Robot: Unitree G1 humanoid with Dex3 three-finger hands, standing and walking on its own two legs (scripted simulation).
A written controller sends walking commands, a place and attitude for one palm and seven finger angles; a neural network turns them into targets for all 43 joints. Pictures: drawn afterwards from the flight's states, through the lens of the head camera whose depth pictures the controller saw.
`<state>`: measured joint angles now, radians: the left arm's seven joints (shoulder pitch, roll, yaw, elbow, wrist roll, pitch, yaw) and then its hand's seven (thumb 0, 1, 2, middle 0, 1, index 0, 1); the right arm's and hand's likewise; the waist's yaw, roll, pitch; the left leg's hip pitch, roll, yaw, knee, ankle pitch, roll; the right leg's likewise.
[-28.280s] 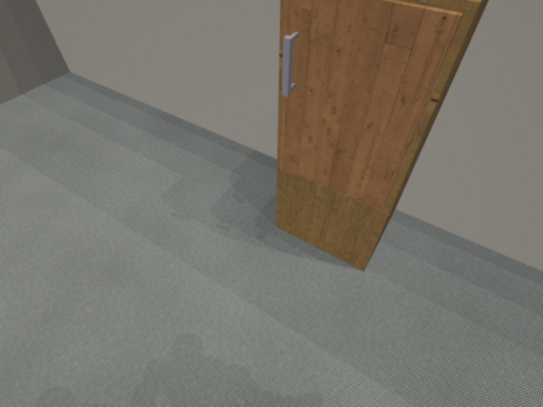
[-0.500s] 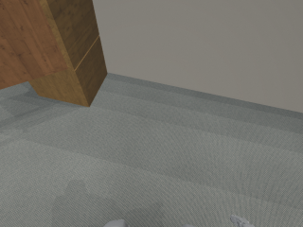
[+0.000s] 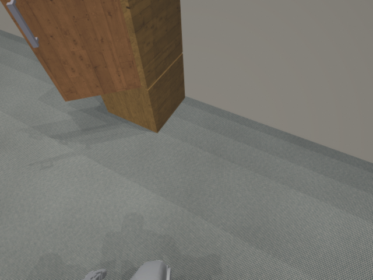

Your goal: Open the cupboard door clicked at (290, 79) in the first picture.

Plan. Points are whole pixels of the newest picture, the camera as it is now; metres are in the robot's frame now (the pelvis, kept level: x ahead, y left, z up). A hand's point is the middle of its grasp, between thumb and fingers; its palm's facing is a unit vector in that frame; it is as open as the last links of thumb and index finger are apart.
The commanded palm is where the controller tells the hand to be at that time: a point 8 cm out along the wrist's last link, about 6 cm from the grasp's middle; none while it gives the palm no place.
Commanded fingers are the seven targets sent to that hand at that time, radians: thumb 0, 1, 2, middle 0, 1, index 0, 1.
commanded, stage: turn to face it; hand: left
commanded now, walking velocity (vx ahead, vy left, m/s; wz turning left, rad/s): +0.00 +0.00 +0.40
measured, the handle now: (25, 24) +0.93 +0.63 +0.06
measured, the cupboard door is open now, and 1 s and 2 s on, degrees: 43 43 43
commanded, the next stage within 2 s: take the last steps up to it in 0.34 s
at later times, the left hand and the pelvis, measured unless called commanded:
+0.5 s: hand out of the picture +0.05 +0.24 -0.16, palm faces +0.22 -0.95 -0.24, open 7.3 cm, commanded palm none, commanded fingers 0.00 0.90 0.90 -0.20 -0.30 -0.20 -0.30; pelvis +0.01 +0.02 +0.00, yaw +10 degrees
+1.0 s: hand out of the picture -0.03 +0.25 -0.19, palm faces +0.38 -0.91 -0.18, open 7.3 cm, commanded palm none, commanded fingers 0.00 0.90 0.90 -0.20 -0.30 -0.20 -0.30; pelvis +0.10 +0.10 -0.02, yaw +18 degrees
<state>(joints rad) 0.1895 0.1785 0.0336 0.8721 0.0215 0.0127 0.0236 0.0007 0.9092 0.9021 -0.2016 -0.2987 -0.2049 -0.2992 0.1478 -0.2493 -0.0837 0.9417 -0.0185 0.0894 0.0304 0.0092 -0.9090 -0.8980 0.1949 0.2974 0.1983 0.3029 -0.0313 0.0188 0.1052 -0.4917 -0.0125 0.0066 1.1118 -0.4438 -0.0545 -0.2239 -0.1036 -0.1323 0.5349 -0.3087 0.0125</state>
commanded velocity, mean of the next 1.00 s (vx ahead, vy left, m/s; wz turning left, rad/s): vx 0.17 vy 0.06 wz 0.19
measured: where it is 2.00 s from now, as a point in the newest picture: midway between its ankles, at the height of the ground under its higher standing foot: (149, 227)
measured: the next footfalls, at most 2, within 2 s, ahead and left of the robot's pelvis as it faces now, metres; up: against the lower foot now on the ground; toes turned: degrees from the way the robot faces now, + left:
left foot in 0.16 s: +0.04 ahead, +0.13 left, +0.00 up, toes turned +10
right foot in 0.56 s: +0.07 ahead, -0.11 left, +0.00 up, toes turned +8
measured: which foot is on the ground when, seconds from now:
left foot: up 0.00-0.14, down 0.16-0.56, up 0.58-0.92, down 0.94-1.00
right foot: down 0.00-0.16, up 0.18-0.54, down 0.56-0.94, up 0.96-1.00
